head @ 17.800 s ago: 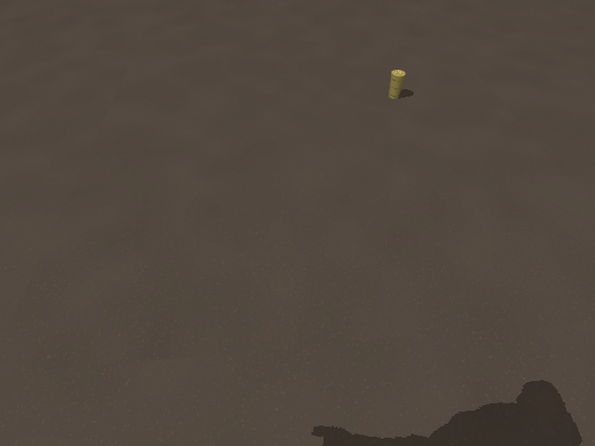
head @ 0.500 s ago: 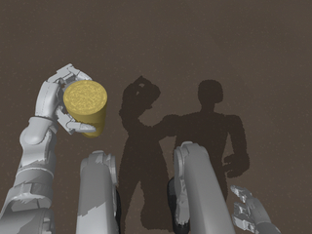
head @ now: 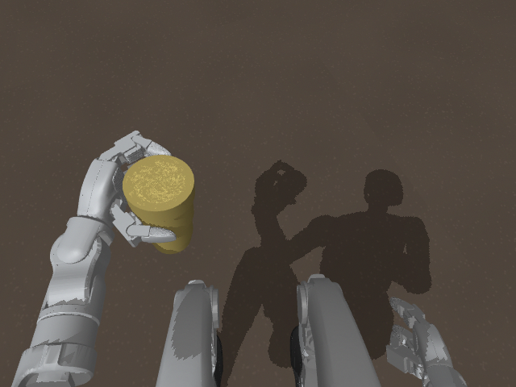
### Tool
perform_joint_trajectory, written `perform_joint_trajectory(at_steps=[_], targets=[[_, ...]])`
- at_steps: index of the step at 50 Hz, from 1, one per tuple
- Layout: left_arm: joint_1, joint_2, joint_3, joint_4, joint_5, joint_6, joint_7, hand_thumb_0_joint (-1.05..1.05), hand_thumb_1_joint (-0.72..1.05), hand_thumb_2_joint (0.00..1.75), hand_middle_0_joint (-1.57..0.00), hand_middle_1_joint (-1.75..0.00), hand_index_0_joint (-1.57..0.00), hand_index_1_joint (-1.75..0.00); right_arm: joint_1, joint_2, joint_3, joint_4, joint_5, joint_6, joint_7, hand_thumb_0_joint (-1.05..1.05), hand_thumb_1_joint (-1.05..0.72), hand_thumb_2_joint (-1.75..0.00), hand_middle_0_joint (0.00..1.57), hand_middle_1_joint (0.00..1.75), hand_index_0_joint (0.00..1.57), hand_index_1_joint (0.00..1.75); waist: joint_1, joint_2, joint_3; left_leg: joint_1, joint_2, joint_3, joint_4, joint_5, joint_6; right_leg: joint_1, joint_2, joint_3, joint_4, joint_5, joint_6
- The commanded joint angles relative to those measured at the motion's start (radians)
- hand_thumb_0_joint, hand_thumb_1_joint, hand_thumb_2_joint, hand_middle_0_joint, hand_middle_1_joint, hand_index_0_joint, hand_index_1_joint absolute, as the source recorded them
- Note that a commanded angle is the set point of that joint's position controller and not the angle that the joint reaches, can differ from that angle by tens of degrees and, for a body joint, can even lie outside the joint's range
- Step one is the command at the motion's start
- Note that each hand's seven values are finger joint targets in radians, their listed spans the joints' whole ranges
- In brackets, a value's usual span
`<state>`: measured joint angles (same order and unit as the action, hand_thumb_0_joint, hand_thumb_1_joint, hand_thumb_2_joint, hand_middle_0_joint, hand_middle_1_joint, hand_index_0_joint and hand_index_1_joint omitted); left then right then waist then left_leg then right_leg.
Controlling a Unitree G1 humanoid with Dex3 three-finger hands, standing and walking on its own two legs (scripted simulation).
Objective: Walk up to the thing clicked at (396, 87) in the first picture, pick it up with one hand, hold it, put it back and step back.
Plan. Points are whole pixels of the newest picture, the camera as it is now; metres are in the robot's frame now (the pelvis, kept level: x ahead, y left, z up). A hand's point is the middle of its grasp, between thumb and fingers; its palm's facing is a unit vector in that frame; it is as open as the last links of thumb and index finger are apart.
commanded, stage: lift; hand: left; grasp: from the side
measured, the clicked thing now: (166, 212) +0.37 +0.14 -0.02
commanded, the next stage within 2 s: hold in 1.28 s
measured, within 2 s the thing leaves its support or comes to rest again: neither
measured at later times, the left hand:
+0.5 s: hand (108, 144) +0.38 +0.16 +0.16, palm faces -0.19 -0.98 +0.01, open 11.9 cm
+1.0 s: hand (86, 91) +0.40 +0.16 +0.21, palm faces -0.20 -0.98 +0.02, open 11.9 cm
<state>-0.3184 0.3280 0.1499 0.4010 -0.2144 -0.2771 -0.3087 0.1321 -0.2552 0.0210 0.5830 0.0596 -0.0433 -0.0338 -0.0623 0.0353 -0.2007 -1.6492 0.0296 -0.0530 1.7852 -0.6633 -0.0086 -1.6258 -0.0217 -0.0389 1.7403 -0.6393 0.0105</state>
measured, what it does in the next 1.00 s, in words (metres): rises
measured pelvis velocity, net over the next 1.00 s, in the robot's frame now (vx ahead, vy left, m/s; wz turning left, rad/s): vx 0.06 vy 0.00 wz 0.02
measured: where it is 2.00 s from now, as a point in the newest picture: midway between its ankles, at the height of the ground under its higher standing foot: outside the picture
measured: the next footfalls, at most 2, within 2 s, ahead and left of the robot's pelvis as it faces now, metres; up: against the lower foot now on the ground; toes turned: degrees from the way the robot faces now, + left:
none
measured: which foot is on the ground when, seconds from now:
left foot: down 0.00-1.00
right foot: down 0.00-1.00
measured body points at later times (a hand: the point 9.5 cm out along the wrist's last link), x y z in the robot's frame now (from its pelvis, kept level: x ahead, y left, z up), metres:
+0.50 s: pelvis +0.03 +0.00 +0.13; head +0.13 +0.01 +0.57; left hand +0.39 +0.21 +0.16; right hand +0.18 -0.25 +0.03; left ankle +0.06 +0.12 -0.49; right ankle +0.07 -0.13 -0.49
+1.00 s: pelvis +0.06 +0.00 +0.18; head +0.13 +0.01 +0.63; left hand +0.40 +0.21 +0.21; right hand +0.19 -0.25 +0.08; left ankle +0.06 +0.12 -0.49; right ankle +0.07 -0.13 -0.49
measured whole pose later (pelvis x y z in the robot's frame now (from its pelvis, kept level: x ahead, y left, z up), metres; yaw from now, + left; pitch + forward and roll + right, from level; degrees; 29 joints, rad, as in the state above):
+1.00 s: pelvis +0.06 +0.00 +0.18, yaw +1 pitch +13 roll -1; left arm -0.24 0.28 0.13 0.58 -0.25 -0.35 -0.38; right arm 0.24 -0.24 0.03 0.66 0.02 -0.08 -0.07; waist -0.04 0.01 -0.09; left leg -0.75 0.04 -0.02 1.01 -0.48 -0.02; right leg -0.74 -0.01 -0.03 0.97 -0.46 0.01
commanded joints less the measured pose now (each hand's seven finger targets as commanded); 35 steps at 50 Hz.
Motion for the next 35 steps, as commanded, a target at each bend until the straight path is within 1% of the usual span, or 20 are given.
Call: perform_joint_trajectory(at_steps=[1, 2, 3, 4, 7, 8, 10, 12, 15, 17, 19, 20, 22, 24, 27, 30, 31, 33, 34, 35], targets=[[-0.267, 0.145, 0.055, -0.331, -0.057, -0.064, 0.011, 0.00, 0.10, 1.35, -1.39, -1.57, -1.42, -1.56, 0.063, -0.159, -0.066, -0.098, 0.011, -0.048, -0.027, 0.00, -0.89, -0.89, 0.20, 0.30, 0.20, 0.30, -0.003, 0.075, -0.543, 0.545, -0.019, -0.036, -0.363, 0.182, 0.025, 0.394, 0.021, 0.011, -0.324, 0.206, -0.045], [-0.260, 0.145, 0.060, -0.336, -0.066, -0.059, 0.010, 0.00, 0.11, 1.36, -1.38, -1.57, -1.41, -1.56, 0.065, -0.159, -0.068, -0.094, 0.012, -0.052, -0.030, 0.00, -0.88, -0.89, 0.20, 0.30, 0.20, 0.30, -0.002, 0.075, -0.541, 0.571, -0.018, -0.033, -0.378, 0.192, 0.024, 0.422, 0.022, 0.013, -0.348, 0.217, -0.043], [-0.225, 0.118, 0.043, -0.298, -0.070, -0.049, 0.006, 0.00, 0.11, 1.36, -1.38, -1.57, -1.41, -1.56, 0.071, -0.155, -0.065, -0.087, 0.013, -0.057, -0.032, 0.00, -0.88, -0.89, 0.20, 0.30, 0.20, 0.30, -0.014, 0.050, -0.510, 0.581, -0.016, -0.036, -0.396, 0.202, 0.025, 0.441, 0.024, 0.007, -0.366, 0.230, -0.040], [-0.237, 0.119, 0.039, -0.309, -0.072, -0.046, 0.004, 0.00, 0.12, 1.36, -1.39, -1.57, -1.41, -1.56, 0.068, -0.152, -0.065, -0.086, 0.013, -0.062, -0.033, 0.00, -0.88, -0.89, 0.20, 0.30, 0.20, 0.30, -0.014, 0.045, -0.490, 0.583, -0.019, -0.032, -0.415, 0.195, 0.025, 0.468, 0.025, 0.008, -0.392, 0.230, -0.040], [-0.238, 0.121, 0.035, -0.259, -0.064, -0.043, 0.004, 0.00, 0.11, 1.34, -1.35, -1.54, -1.38, -1.53, 0.076, -0.147, -0.062, -0.072, 0.010, -0.069, -0.036, 0.00, -0.87, -0.89, 0.20, 0.30, 0.20, 0.30, -0.020, 0.038, -0.415, 0.623, -0.017, -0.027, -0.466, 0.212, 0.026, 0.513, 0.024, 0.013, -0.452, 0.250, -0.037], [-0.241, 0.139, 0.048, -0.253, -0.055, -0.045, 0.006, 0.00, 0.09, 1.32, -1.34, -1.52, -1.37, -1.51, 0.080, -0.148, -0.064, -0.070, 0.007, -0.071, -0.037, 0.00, -0.88, -0.89, 0.20, 0.30, 0.20, 0.30, -0.011, 0.040, -0.417, 0.644, -0.017, -0.026, -0.481, 0.224, 0.025, 0.535, 0.024, 0.014, -0.469, 0.260, -0.037], [-0.216, 0.128, 0.044, -0.223, -0.052, -0.052, 0.008, 0.00, 0.09, 1.31, -1.33, -1.51, -1.36, -1.50, 0.078, -0.142, -0.061, -0.070, 0.005, -0.073, -0.035, 0.00, -0.87, -0.89, 0.20, 0.30, 0.20, 0.30, 0.001, 0.041, -0.382, 0.677, -0.019, -0.024, -0.519, 0.241, 0.022, 0.572, 0.024, 0.012, -0.503, 0.273, -0.038], [-0.206, 0.120, 0.050, -0.206, -0.060, -0.058, 0.003, 0.00, 0.10, 1.33, -1.34, -1.52, -1.37, -1.51, 0.083, -0.139, -0.059, -0.072, 0.004, -0.078, -0.034, 0.00, -0.87, -0.89, 0.20, 0.30, 0.20, 0.30, 0.011, 0.029, -0.379, 0.715, -0.022, -0.014, -0.552, 0.265, 0.023, 0.629, 0.024, 0.016, -0.547, 0.288, -0.038], [-0.199, 0.091, 0.020, -0.185, -0.062, -0.071, -0.016, 0.00, 0.08, 1.32, -1.33, -1.52, -1.36, -1.51, 0.088, -0.136, -0.059, -0.062, -0.002, -0.088, -0.031, 0.00, -0.87, -0.89, 0.20, 0.30, 0.20, 0.30, 0.003, 0.036, -0.348, 0.762, -0.021, -0.007, -0.598, 0.278, 0.020, 0.671, 0.024, 0.020, -0.596, 0.300, -0.036], [-0.203, 0.133, 0.052, -0.182, -0.058, -0.085, -0.023, 0.00, 0.07, 1.29, -1.32, -1.49, -1.35, -1.48, 0.088, -0.142, -0.062, -0.058, -0.006, -0.092, -0.032, 0.00, -0.87, -0.89, 0.20, 0.30, 0.20, 0.30, 0.016, 0.043, -0.355, 0.799, -0.024, 0.000, -0.620, 0.312, 0.020, 0.714, 0.025, 0.017, -0.620, 0.333, -0.036], [-0.204, 0.119, 0.037, -0.176, -0.057, -0.100, -0.035, 0.00, 0.06, 1.28, -1.32, -1.49, -1.34, -1.48, 0.094, -0.139, -0.060, -0.053, -0.011, -0.094, -0.032, 0.00, -0.88, -0.89, 0.20, 0.30, 0.20, 0.30, 0.015, 0.046, -0.343, 0.841, -0.022, 0.002, -0.649, 0.335, 0.017, 0.734, 0.027, 0.014, -0.637, 0.355, -0.038], [-0.227, 0.131, 0.048, -0.196, -0.059, -0.109, -0.040, 0.00, 0.06, 1.28, -1.33, -1.49, -1.35, -1.48, 0.091, -0.141, -0.061, -0.053, -0.013, -0.095, -0.032, 0.00, -0.88, -0.89, 0.20, 0.30, 0.20, 0.30, 0.015, 0.058, -0.355, 0.860, -0.023, 0.006, -0.657, 0.343, 0.017, 0.754, 0.025, 0.019, -0.652, 0.364, -0.036], [-0.204, 0.102, 0.036, -0.174, -0.066, -0.113, -0.044, 0.00, 0.05, 1.29, -1.32, -1.49, -1.35, -1.49, 0.101, -0.139, -0.056, -0.047, -0.015, -0.096, -0.032, 0.00, -0.88, -0.89, 0.20, 0.30, 0.20, 0.30, 0.016, 0.026, -0.349, 0.887, -0.023, 0.003, -0.681, 0.371, 0.018, 0.791, 0.027, 0.013, -0.673, 0.390, -0.036], [-0.225, 0.112, 0.050, -0.185, -0.072, -0.121, -0.043, 0.00, 0.06, 1.29, -1.31, -1.49, -1.34, -1.48, 0.100, -0.142, -0.055, -0.046, -0.019, -0.096, -0.033, 0.00, -0.88, -0.89, 0.20, 0.30, 0.20, 0.30, 0.022, 0.048, -0.351, 0.930, -0.022, 0.005, -0.710, 0.389, 0.013, 0.805, 0.029, 0.012, -0.691, 0.400, -0.038], [-0.228, 0.103, 0.035, -0.161, -0.058, -0.129, -0.039, 0.00, 0.05, 1.31, -1.32, -1.50, -1.34, -1.50, 0.099, -0.139, -0.053, -0.043, -0.025, -0.096, -0.035, 0.00, -0.88, -0.89, 0.20, 0.30, 0.20, 0.30, 0.015, 0.025, -0.311, 0.942, -0.023, 0.011, -0.750, 0.360, 0.015, 0.840, 0.030, 0.012, -0.732, 0.381, -0.034], [-0.255, 0.124, 0.050, -0.187, -0.053, -0.140, -0.031, 0.00, 0.05, 1.30, -1.31, -1.49, -1.33, -1.49, 0.101, -0.139, -0.054, -0.044, -0.028, -0.095, -0.040, 0.00, -0.88, -0.89, 0.20, 0.30, 0.20, 0.30, 0.024, 0.035, -0.305, 0.986, -0.023, 0.016, -0.785, 0.352, 0.013, 0.871, 0.029, 0.016, -0.765, 0.372, -0.033], [-0.223, 0.085, 0.023, -0.150, -0.057, -0.135, -0.036, 0.00, 0.06, 1.31, -1.31, -1.49, -1.33, -1.49, 0.102, -0.137, -0.052, -0.043, -0.027, -0.093, -0.041, 0.00, -0.88, -0.89, 0.20, 0.30, 0.20, 0.30, 0.011, 0.021, -0.305, 1.010, -0.022, 0.015, -0.796, 0.371, 0.012, 0.885, 0.030, 0.014, -0.777, 0.391, -0.032], [-0.245, 0.093, 0.025, -0.155, -0.064, -0.136, -0.044, 0.00, 0.08, 1.32, -1.33, -1.51, -1.35, -1.51, 0.107, -0.144, -0.052, -0.037, -0.027, -0.094, -0.043, 0.00, -0.88, -0.89, 0.20, 0.30, 0.20, 0.30, 0.014, 0.025, -0.300, 1.036, -0.021, 0.013, -0.812, 0.401, 0.009, 0.906, 0.033, 0.009, -0.788, 0.416, -0.033], [-0.218, 0.103, 0.039, -0.114, -0.060, -0.131, -0.047, 0.00, 0.07, 1.33, -1.34, -1.52, -1.36, -1.52, 0.115, -0.139, -0.052, -0.032, -0.030, -0.091, -0.046, 0.00, -0.89, -0.89, 0.20, 0.30, 0.20, 0.30, 0.018, -0.001, -0.293, 1.032, -0.022, 0.016, -0.815, 0.415, 0.012, 0.936, 0.033, 0.010, -0.802, 0.430, -0.031], [-0.253, 0.128, 0.053, -0.149, -0.061, -0.136, -0.047, 0.00, 0.11, 1.33, -1.32, -1.51, -1.34, -1.51, 0.117, -0.138, -0.053, -0.033, -0.030, -0.088, -0.048, 0.00, -0.88, -0.89, 0.20, 0.30, 0.20, 0.30, 0.023, 0.002, -0.295, 1.029, -0.024, 0.019, -0.823, 0.420, 0.013, 0.961, 0.032, 0.015, -0.813, 0.441, -0.028]])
